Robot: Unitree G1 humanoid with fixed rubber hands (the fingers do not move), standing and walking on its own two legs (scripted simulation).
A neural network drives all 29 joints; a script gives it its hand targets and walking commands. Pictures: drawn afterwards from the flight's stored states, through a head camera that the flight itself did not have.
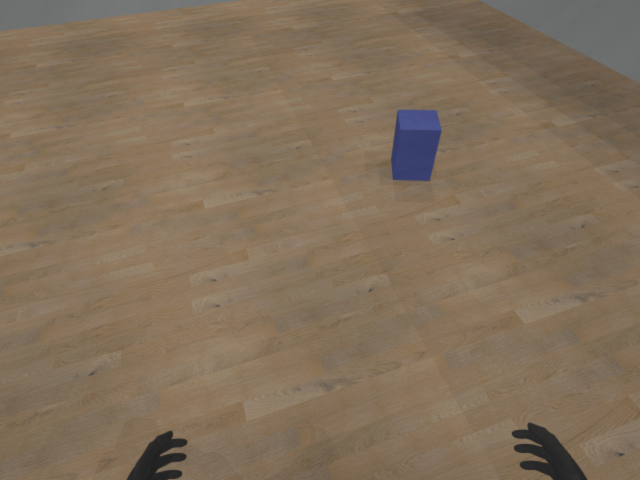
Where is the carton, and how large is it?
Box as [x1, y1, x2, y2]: [391, 110, 441, 180]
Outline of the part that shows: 398,110 391,157 393,179 429,180 441,130 436,110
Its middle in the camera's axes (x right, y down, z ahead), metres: +0.44 -0.47 +1.86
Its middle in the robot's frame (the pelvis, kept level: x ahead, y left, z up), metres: +1.66 -0.38 -0.61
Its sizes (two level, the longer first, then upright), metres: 0.180 0.172 0.282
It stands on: the floor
